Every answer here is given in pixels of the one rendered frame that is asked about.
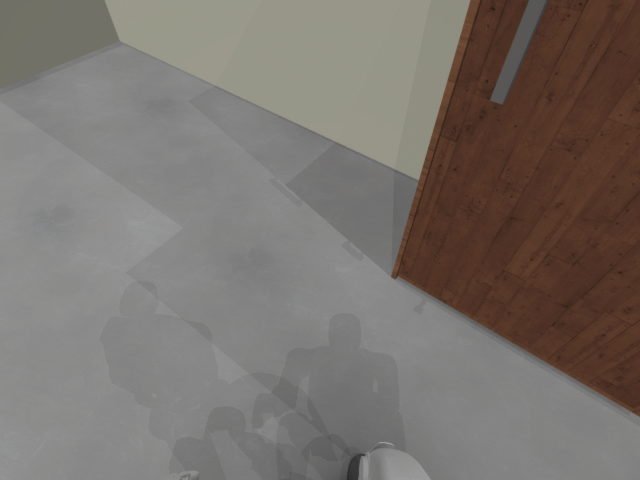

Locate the wardrobe door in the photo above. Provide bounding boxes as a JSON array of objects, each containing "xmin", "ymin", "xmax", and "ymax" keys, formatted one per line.
[{"xmin": 398, "ymin": 0, "xmax": 640, "ymax": 412}]

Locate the handle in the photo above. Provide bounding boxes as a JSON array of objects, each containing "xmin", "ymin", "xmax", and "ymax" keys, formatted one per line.
[{"xmin": 490, "ymin": 0, "xmax": 549, "ymax": 105}]

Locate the robot right thigh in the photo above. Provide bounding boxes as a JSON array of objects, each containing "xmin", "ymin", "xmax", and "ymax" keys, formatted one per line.
[{"xmin": 359, "ymin": 448, "xmax": 431, "ymax": 480}]

